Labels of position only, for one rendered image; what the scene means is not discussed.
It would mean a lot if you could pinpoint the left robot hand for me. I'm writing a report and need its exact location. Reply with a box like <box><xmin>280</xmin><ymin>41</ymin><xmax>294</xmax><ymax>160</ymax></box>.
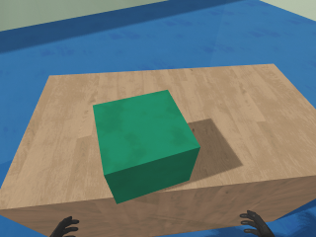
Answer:
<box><xmin>49</xmin><ymin>216</ymin><xmax>80</xmax><ymax>237</ymax></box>

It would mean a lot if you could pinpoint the right robot hand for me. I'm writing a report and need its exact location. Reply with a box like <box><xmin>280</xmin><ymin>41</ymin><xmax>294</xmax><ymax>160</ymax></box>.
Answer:
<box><xmin>239</xmin><ymin>210</ymin><xmax>276</xmax><ymax>237</ymax></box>

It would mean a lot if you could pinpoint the carton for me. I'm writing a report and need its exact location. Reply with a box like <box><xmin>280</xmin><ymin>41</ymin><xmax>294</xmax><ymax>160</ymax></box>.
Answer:
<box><xmin>93</xmin><ymin>90</ymin><xmax>200</xmax><ymax>204</ymax></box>

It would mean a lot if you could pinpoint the pedestal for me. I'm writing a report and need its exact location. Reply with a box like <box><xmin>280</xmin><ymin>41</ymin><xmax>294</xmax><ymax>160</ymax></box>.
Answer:
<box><xmin>0</xmin><ymin>63</ymin><xmax>316</xmax><ymax>237</ymax></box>

